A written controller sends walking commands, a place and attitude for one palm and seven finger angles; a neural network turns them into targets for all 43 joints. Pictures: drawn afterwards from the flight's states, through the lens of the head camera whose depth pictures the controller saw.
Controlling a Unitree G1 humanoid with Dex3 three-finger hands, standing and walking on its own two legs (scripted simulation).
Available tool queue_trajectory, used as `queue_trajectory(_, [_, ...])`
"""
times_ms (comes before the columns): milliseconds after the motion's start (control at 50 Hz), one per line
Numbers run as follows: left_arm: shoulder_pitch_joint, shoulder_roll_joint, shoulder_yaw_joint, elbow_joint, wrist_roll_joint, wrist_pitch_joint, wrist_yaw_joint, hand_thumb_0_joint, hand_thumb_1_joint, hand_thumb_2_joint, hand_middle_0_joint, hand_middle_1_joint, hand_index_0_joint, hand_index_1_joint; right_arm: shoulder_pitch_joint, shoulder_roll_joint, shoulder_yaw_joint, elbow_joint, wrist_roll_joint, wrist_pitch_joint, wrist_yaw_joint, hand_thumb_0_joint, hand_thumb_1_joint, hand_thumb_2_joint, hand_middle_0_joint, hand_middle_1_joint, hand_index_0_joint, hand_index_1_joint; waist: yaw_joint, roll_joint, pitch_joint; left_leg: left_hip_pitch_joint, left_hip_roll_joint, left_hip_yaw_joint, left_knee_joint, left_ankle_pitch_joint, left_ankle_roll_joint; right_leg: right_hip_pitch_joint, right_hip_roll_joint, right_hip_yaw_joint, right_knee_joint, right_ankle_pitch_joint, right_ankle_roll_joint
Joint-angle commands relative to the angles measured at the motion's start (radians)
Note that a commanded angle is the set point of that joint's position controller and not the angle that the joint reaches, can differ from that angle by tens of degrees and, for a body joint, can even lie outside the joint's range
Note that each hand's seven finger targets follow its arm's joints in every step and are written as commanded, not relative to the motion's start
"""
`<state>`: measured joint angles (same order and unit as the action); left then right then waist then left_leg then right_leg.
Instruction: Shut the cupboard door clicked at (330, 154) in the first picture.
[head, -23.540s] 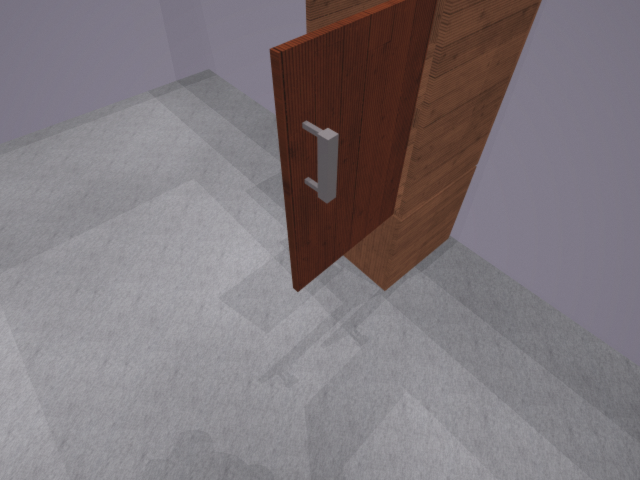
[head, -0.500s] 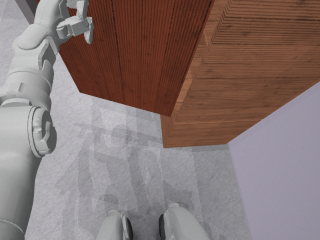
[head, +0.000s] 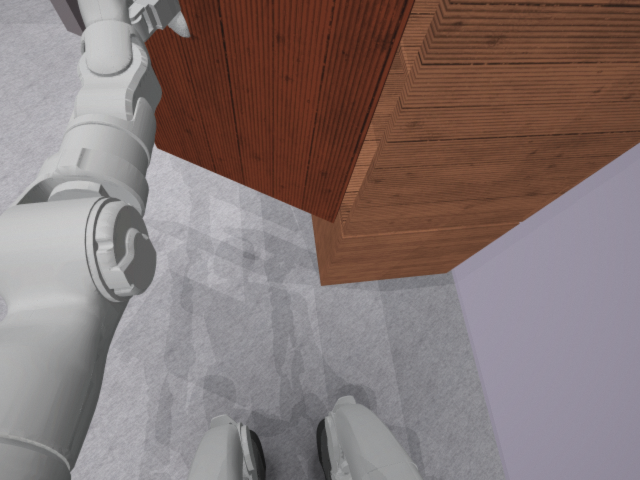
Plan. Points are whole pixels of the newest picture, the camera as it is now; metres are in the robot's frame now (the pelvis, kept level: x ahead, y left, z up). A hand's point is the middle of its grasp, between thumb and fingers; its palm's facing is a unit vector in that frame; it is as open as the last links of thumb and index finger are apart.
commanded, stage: pull the fist back off the door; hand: left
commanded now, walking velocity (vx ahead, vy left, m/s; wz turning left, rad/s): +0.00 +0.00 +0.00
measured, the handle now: out of the picture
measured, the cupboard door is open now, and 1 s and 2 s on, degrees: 60 60 60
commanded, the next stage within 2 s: draw the hand back to the body in 0.68 s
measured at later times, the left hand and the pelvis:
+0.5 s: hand (180, 78) +0.52 +0.06 +0.12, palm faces +0.01 -1.00 +0.02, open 3.1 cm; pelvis +0.02 -0.01 +0.04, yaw +1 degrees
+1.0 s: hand (142, 83) +0.48 +0.08 +0.16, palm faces +0.05 -1.00 -0.04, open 3.1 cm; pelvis +0.01 -0.02 +0.04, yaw -1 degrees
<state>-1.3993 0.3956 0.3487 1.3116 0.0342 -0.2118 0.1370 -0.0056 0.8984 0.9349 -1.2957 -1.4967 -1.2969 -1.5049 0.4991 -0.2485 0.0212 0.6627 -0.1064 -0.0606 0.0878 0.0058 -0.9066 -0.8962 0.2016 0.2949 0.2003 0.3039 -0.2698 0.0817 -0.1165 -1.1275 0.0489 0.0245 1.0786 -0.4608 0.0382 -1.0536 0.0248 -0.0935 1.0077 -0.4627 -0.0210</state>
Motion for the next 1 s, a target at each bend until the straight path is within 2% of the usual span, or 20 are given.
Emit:
queue_trajectory(0, [-0.482, 0.145, -0.053, -0.279, 0.119, -0.147, 0.076, 0.000, 0.900, 0.900, -1.300, -1.500, -1.300, -1.500, 0.289, -0.198, -0.087, -0.001, -0.007, 0.026, 0.030, 0.000, -0.900, -0.900, 0.200, 0.300, 0.200, 0.300, -0.038, 0.115, -0.658, 0.673, -0.014, -0.127, -0.072, 0.614, -0.020, 0.195, 0.034, 0.041, -0.117, 0.454, 0.006])
queue_trajectory(120, [-0.405, 0.197, 0.033, -0.268, 0.003, -0.111, -0.005, 0.000, 0.900, 0.900, -1.300, -1.500, -1.300, -1.500, 0.257, -0.193, -0.084, -0.035, 0.038, 0.060, -0.004, 0.000, -0.900, -0.900, 0.200, 0.300, 0.200, 0.300, 0.004, 0.017, -0.626, 0.606, -0.046, -0.069, -0.171, 0.486, -0.004, 0.443, 0.041, 0.067, -0.209, 0.526, 0.011])
queue_trajectory(180, [-0.329, 0.207, 0.061, -0.303, -0.022, -0.169, -0.007, 0.000, 0.900, 0.900, -1.300, -1.500, -1.300, -1.500, 0.242, -0.179, -0.081, -0.038, 0.040, 0.053, -0.011, 0.000, -0.900, -0.900, 0.200, 0.300, 0.200, 0.300, 0.031, 0.002, -0.576, 0.597, -0.048, -0.054, -0.196, 0.480, -0.003, 0.490, 0.039, 0.076, -0.226, 0.554, 0.012])
queue_trajectory(260, [-0.122, 0.067, -0.033, -0.302, -0.014, -0.240, -0.026, 0.000, 0.900, 0.900, -1.300, -1.500, -1.300, -1.500, 0.217, -0.168, -0.090, -0.033, 0.043, 0.043, 0.002, 0.000, -0.900, -0.900, 0.200, 0.300, 0.200, 0.300, 0.055, 0.000, -0.492, 0.651, -0.046, -0.043, -0.208, 0.533, -0.007, 0.457, 0.039, 0.067, -0.234, 0.586, 0.007])
queue_trajectory(340, [0.054, -0.087, -0.149, -0.202, -0.039, -0.168, -0.076, 0.000, 0.900, 0.900, -1.300, -1.500, -1.300, -1.500, 0.197, -0.171, -0.102, -0.041, 0.067, 0.069, 0.005, 0.000, -0.900, -0.900, 0.200, 0.300, 0.200, 0.300, 0.050, -0.077, -0.356, 0.625, -0.056, -0.016, -0.254, 0.477, -0.004, 0.474, 0.036, 0.061, -0.281, 0.575, 0.011])
queue_trajectory(360, [0.066, -0.090, -0.143, -0.205, -0.057, -0.149, -0.083, 0.000, 0.900, 0.900, -1.300, -1.500, -1.300, -1.500, 0.180, -0.174, -0.102, -0.045, 0.073, 0.073, 0.003, 0.000, -0.900, -0.900, 0.200, 0.300, 0.200, 0.300, 0.063, -0.096, -0.337, 0.618, -0.059, -0.013, -0.266, 0.449, -0.003, 0.478, 0.035, 0.062, -0.294, 0.560, 0.012])
queue_trajectory(400, [0.042, -0.101, -0.140, -0.262, -0.099, -0.141, -0.086, 0.000, 0.900, 0.900, -1.300, -1.500, -1.300, -1.500, 0.147, -0.172, -0.103, -0.060, 0.081, 0.077, -0.006, 0.000, -0.900, -0.900, 0.200, 0.300, 0.200, 0.300, 0.070, -0.106, -0.333, 0.616, -0.065, -0.006, -0.279, 0.410, -0.002, 0.505, 0.032, 0.072, -0.310, 0.547, 0.014])
queue_trajectory(460, [-0.077, -0.071, -0.110, -0.435, -0.132, -0.221, -0.057, 0.000, 0.900, 0.900, -1.300, -1.500, -1.300, -1.500, 0.107, -0.161, -0.100, -0.056, 0.080, 0.059, -0.019, 0.000, -0.900, -0.900, 0.200, 0.300, 0.200, 0.300, 0.080, -0.054, -0.388, 0.672, -0.066, -0.016, -0.275, 0.417, -0.004, 0.515, 0.027, 0.080, -0.295, 0.548, 0.013])
queue_trajectory(520, [-0.151, -0.092, -0.163, -0.599, -0.100, -0.343, -0.026, 0.000, 0.900, 0.900, -1.300, -1.500, -1.300, -1.500, 0.064, -0.143, -0.103, -0.043, 0.074, 0.030, -0.022, 0.000, -0.900, -0.900, 0.200, 0.300, 0.200, 0.300, 0.080, 0.024, -0.487, 0.764, -0.057, -0.034, -0.238, 0.459, -0.007, 0.473, 0.023, 0.081, -0.246, 0.539, 0.009])
queue_trajectory(560, [-0.138, -0.098, -0.191, -0.615, -0.065, -0.382, -0.015, 0.000, 0.900, 0.900, -1.300, -1.500, -1.300, -1.500, 0.049, -0.142, -0.108, -0.024, 0.072, 0.020, -0.022, 0.000, -0.900, -0.900, 0.200, 0.300, 0.200, 0.300, 0.077, 0.053, -0.522, 0.811, -0.050, -0.050, -0.215, 0.491, -0.011, 0.421, 0.021, 0.074, -0.217, 0.528, 0.008])
queue_trajectory(600, [-0.069, -0.108, -0.217, -0.528, -0.034, -0.359, -0.013, 0.000, 0.900, 0.900, -1.300, -1.500, -1.300, -1.500, 0.038, -0.145, -0.106, -0.015, 0.075, 0.027, -0.022, 0.000, -0.900, -0.900, 0.200, 0.300, 0.200, 0.300, 0.074, 0.027, -0.487, 0.783, -0.048, -0.049, -0.219, 0.470, -0.015, 0.408, 0.016, 0.072, -0.215, 0.508, 0.008])
queue_trajectory(660, [-0.017, -0.101, -0.203, -0.340, -0.025, -0.246, -0.005, 0.000, 0.900, 0.900, -1.300, -1.500, -1.300, -1.500, 0.044, -0.157, -0.102, -0.014, 0.088, 0.051, -0.031, 0.000, -0.900, -0.900, 0.200, 0.300, 0.200, 0.300, 0.064, -0.077, -0.392, 0.691, -0.055, -0.039, -0.254, 0.374, -0.010, 0.419, 0.014, 0.072, -0.253, 0.456, 0.018])
queue_trajectory(720, [-0.005, -0.075, -0.147, -0.257, -0.083, -0.145, -0.002, 0.000, 0.900, 0.900, -1.300, -1.500, -1.300, -1.500, 0.026, -0.165, -0.090, -0.041, 0.099, 0.067, -0.048, 0.000, -0.900, -0.900, 0.200, 0.300, 0.200, 0.300, 0.073, -0.161, -0.339, 0.611, -0.065, -0.021, -0.295, 0.303, -0.005, 0.501, 0.013, 0.083, -0.299, 0.438, 0.022])
queue_trajectory(760, [-0.045, -0.045, -0.101, -0.266, -0.122, -0.147, -0.009, 0.000, 0.900, 0.900, -1.300, -1.500, -1.300, -1.500, 0.017, -0.167, -0.079, -0.052, 0.101, 0.060, -0.057, 0.000, -0.900, -0.900, 0.200, 0.300, 0.200, 0.300, 0.074, -0.201, -0.349, 0.591, -0.068, -0.020, -0.302, 0.303, -0.001, 0.539, 0.012, 0.092, -0.307, 0.457, 0.025])
queue_trajectory(780, [-0.079, -0.044, -0.099, -0.287, -0.131, -0.164, -0.015, 0.000, 0.900, 0.900, -1.300, -1.500, -1.300, -1.500, 0.010, -0.162, -0.077, -0.051, 0.096, 0.053, -0.059, 0.000, -0.900, -0.900, 0.200, 0.300, 0.200, 0.300, 0.071, -0.184, -0.338, 0.581, -0.070, -0.018, -0.299, 0.287, -0.001, 0.539, 0.011, 0.099, -0.309, 0.451, 0.026])
queue_trajectory(840, [0.036, 0.053, -0.018, -0.428, -0.121, -0.275, -0.042, 0.000, 0.900, 0.900, -1.300, -1.500, -1.300, -1.500, -0.002, -0.156, -0.078, -0.086, 0.087, 0.037, -0.056, 0.000, -0.900, -0.900, 0.200, 0.300, 0.200, 0.300, 0.149, -0.130, -0.465, 0.615, -0.074, -0.009, -0.295, 0.370, 0.000, 0.648, 0.009, 0.110, -0.269, 0.547, 0.015])
queue_trajectory(880, [0.149, 0.066, -0.031, -0.499, -0.091, -0.328, -0.073, 0.000, 0.900, 0.900, -1.300, -1.500, -1.300, -1.500, -0.009, -0.144, -0.079, -0.098, 0.088, 0.034, -0.049, 0.000, -0.900, -0.900, 0.200, 0.300, 0.200, 0.300, 0.183, -0.076, -0.511, 0.653, -0.072, -0.001, -0.292, 0.419, -0.001, 0.672, 0.007, 0.111, -0.251, 0.598, 0.010])
queue_trajectory(900, [0.233, 0.046, -0.055, -0.517, -0.077, -0.329, -0.091, 0.000, 0.900, 0.900, -1.300, -1.500, -1.300, -1.500, -0.014, -0.140, -0.079, -0.110, 0.093, 0.037, -0.044, 0.000, -0.900, -0.900, 0.200, 0.300, 0.200, 0.300, 0.199, -0.044, -0.511, 0.668, -0.071, 0.006, -0.295, 0.435, -0.002, 0.672, 0.008, 0.108, -0.251, 0.612, 0.007])
queue_trajectory(940, [0.394, 0.016, -0.089, -0.526, -0.077, -0.284, -0.127, 0.000, 0.900, 0.900, -1.300, -1.500, -1.300, -1.500, -0.018, -0.141, -0.086, -0.129, 0.107, 0.050, -0.042, 0.000, -0.900, -0.900, 0.200, 0.300, 0.200, 0.300, 0.207, -0.083, -0.468, 0.675, -0.067, 0.016, -0.319, 0.440, 0.001, 0.697, 0.012, 0.100, -0.276, 0.626, 0.010])
queue_trajectory(980, [0.458, -0.044, -0.143, -0.592, -0.121, -0.199, -0.163, 0.000, 0.900, 0.900, -1.300, -1.500, -1.300, -1.500, -0.047, -0.142, -0.088, -0.153, 0.134, 0.063, -0.049, 0.000, -0.900, -0.900, 0.200, 0.300, 0.200, 0.300, 0.199, -0.122, -0.392, 0.689, -0.060, 0.026, -0.358, 0.401, 0.003, 0.708, 0.015, 0.094, -0.330, 0.598, 0.017])
